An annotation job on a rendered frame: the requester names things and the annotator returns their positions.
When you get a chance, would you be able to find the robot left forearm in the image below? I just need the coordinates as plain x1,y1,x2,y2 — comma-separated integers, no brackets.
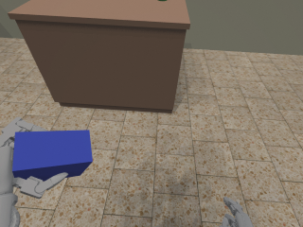
0,193,21,227

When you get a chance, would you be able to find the robot left hand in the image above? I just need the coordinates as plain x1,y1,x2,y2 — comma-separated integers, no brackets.
0,116,68,199

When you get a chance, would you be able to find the robot right hand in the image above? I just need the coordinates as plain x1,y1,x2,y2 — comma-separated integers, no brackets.
219,197,254,227

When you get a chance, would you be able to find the table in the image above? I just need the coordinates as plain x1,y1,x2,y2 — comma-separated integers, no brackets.
8,0,190,114

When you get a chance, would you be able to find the sponge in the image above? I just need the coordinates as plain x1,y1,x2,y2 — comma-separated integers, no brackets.
12,130,93,182

